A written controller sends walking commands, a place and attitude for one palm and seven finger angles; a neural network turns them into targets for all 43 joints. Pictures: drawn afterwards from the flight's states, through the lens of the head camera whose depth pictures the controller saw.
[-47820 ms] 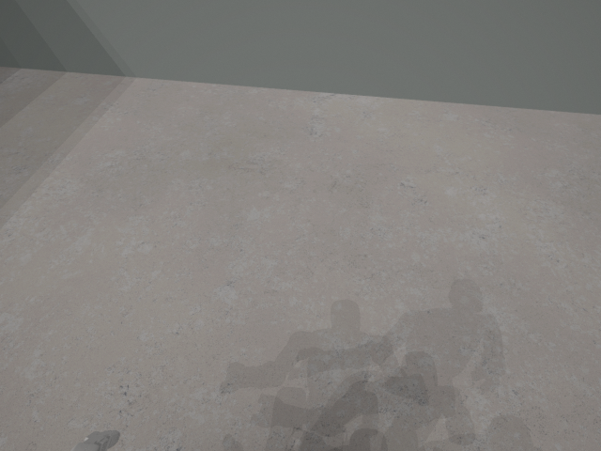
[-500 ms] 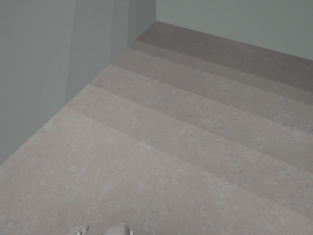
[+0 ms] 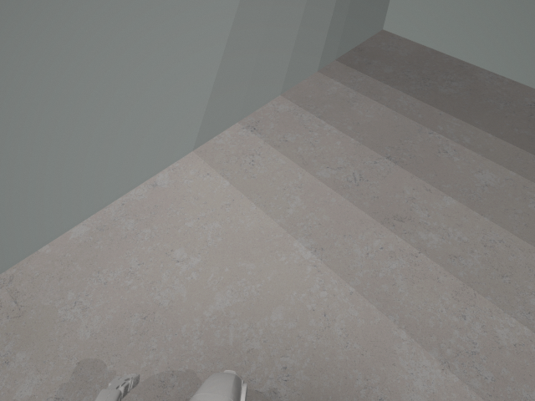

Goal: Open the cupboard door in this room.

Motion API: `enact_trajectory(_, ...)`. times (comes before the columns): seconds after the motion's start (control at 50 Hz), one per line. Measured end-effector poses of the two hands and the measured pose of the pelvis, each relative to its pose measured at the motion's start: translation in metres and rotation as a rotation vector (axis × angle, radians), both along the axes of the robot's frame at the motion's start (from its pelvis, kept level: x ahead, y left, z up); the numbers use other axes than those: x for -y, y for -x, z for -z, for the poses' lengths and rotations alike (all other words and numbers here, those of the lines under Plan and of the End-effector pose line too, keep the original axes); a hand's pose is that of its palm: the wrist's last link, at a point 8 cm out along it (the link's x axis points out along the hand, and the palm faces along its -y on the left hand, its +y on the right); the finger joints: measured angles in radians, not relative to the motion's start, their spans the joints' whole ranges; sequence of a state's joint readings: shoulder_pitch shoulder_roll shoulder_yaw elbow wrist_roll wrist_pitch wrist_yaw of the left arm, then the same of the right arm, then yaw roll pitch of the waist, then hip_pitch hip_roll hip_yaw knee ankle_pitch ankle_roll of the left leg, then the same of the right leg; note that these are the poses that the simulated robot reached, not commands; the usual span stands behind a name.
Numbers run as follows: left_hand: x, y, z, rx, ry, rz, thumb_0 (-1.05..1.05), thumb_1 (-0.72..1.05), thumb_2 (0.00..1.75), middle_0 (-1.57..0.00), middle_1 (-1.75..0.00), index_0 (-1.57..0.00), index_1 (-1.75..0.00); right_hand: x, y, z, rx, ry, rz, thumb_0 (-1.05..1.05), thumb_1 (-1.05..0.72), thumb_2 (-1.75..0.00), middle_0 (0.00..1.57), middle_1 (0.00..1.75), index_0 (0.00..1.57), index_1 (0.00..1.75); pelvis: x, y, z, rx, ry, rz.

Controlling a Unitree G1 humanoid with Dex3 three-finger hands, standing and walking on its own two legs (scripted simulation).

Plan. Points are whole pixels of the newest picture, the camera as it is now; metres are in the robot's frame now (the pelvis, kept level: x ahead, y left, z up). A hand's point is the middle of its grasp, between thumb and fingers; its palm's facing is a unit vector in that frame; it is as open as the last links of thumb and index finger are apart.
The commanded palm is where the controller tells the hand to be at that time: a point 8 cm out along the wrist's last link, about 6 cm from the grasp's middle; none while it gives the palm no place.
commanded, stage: turn to face it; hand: left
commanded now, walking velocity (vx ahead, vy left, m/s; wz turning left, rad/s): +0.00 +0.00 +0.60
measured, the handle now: out of the picture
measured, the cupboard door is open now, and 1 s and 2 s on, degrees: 47 47 47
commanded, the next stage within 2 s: none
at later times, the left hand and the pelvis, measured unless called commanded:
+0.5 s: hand out of the picture +0.05 +0.20 -0.15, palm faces +0.32 -0.89 -0.31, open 7.4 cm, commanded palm none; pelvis +0.03 -0.05 +0.00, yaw +19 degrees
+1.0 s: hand out of the picture +0.00 +0.17 -0.15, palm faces +0.59 -0.76 -0.26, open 7.4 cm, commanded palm none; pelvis +0.05 -0.06 +0.01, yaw +37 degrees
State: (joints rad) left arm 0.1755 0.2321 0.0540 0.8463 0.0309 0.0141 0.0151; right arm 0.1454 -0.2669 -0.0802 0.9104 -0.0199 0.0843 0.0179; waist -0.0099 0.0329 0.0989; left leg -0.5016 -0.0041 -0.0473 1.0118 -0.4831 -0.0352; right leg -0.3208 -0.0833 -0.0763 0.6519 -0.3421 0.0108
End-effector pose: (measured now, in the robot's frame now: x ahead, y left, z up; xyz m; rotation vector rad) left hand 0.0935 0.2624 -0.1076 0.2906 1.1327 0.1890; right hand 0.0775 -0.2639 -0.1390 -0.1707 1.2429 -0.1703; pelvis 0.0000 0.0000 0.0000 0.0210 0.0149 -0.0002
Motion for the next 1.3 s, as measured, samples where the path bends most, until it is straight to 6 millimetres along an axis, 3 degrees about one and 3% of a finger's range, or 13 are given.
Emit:
enact_trajectory(0.14,0.024,0.04,0.009,-0.08,0.076,-0.108,0.01,0.9,0.89,-0.2,-0.3,-0.21,-0.3,-0.005,-0.047,-0.019,0.023,0.002,-0.107,0.0,-0.91,-0.9,0.2,0.3,0.2,0.3,0.009,-0.011,-0.011,-0.003,-0.028,-0.093)
enact_trajectory(0.26,0.015,0.07,0.036,-0.122,0.114,-0.222,0.01,0.9,0.89,-0.2,-0.3,-0.21,-0.3,-0.023,-0.09,-0.019,0.101,0.035,-0.235,0.0,-0.91,-0.9,0.2,0.3,0.2,0.3,0.005,-0.015,0.005,-0.001,-0.004,-0.173)
enact_trajectory(0.38,0.011,0.067,0.021,-0.084,0.081,-0.301,0.01,0.9,0.89,-0.2,-0.3,-0.21,-0.3,-0.022,-0.097,-0.021,0.07,0.035,-0.307,0.0,-0.91,-0.9,0.2,0.3,0.2,0.3,0.02,-0.018,-0.004,0.002,0.017,-0.249)
enact_trajectory(0.48,0.02,0.061,0.009,0.003,0.022,-0.332,0.01,0.9,0.89,-0.2,-0.3,-0.2,-0.3,-0.005,-0.11,-0.005,0.034,0.009,-0.341,0.0,-0.91,-0.9,0.2,0.3,0.21,0.3,0.043,-0.027,0.003,-0.012,0.006,-0.311)
enact_trajectory(0.58,0.039,0.077,0.002,-0.008,0.012,-0.397,0.0,0.9,0.89,-0.2,-0.3,-0.2,-0.3,0.002,-0.133,-0.005,0.013,0.01,-0.387,0.0,-0.91,-0.9,0.2,0.3,0.2,0.3,0.051,-0.032,-0.002,0.004,0.0,-0.386)
enact_trajectory(0.72,0.061,0.107,0.013,-0.047,0.093,-0.494,0.01,0.9,0.89,-0.2,-0.3,-0.21,-0.3,-0.029,-0.167,-0.023,0.048,0.005,-0.501,0.0,-0.91,-0.9,0.2,0.3,0.2,0.3,0.048,-0.038,-0.009,0.0,-0.018,-0.478)
enact_trajectory(0.84,0.058,0.137,0.037,-0.09,0.131,-0.601,0.01,0.9,0.89,-0.2,-0.3,-0.21,-0.3,-0.06,-0.185,-0.023,0.104,0.025,-0.618,0.0,-0.91,-0.9,0.2,0.3,0.2,0.3,0.042,-0.036,0.003,-0.002,0.008,-0.557)
enact_trajectory(1.02,0.057,0.127,0.01,-0.027,0.078,-0.682,0.01,0.9,0.89,-0.2,-0.3,-0.2,-0.3,-0.051,-0.186,-0.02,0.015,0.025,-0.685,0.0,-0.91,-0.9,0.2,0.3,0.21,0.3,0.059,-0.05,-0.009,-0.01,0.034,-0.655)
enact_trajectory(1.14,0.075,0.122,0.002,0.02,0.009,-0.728,0.01,0.9,0.89,-0.2,-0.3,-0.2,-0.3,-0.036,-0.211,0.0,-0.03,0.013,-0.72,0.0,-0.91,-0.9,0.2,0.3,0.21,0.3,0.078,-0.067,-0.001,-0.011,0.014,-0.736)
enact_trajectory(1.22,0.098,0.13,-0.001,-0.005,0.035,-0.779,0.0,0.9,0.89,-0.2,-0.3,-0.2,-0.3,-0.045,-0.231,-0.008,-0.029,0.016,-0.759,0.0,-0.91,-0.9,0.2,0.3,0.2,0.3,0.079,-0.073,-0.009,-0.002,-0.006,-0.786)
enact_trajectory(1.3,0.117,0.143,0.006,-0.023,0.085,-0.836,0.01,0.9,0.89,-0.2,-0.3,-0.21,-0.3,-0.071,-0.249,-0.019,0.002,0.008,-0.828,0.0,-0.91,-0.9,0.2,0.3,0.2,0.3,0.076,-0.077,-0.012,-0.005,-0.023,-0.834)
